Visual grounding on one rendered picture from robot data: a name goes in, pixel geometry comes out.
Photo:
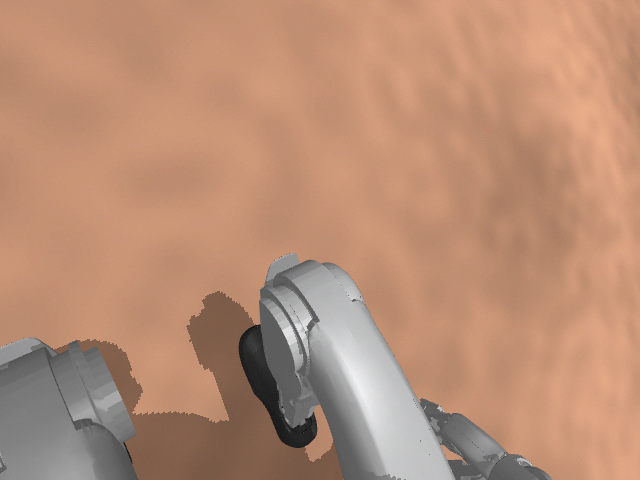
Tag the right robot foot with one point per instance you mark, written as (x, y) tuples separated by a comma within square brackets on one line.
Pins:
[(264, 386)]

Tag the right robot hand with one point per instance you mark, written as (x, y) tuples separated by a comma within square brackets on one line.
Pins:
[(464, 438)]

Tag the right robot arm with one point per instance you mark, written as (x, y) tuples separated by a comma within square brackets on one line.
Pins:
[(516, 467)]

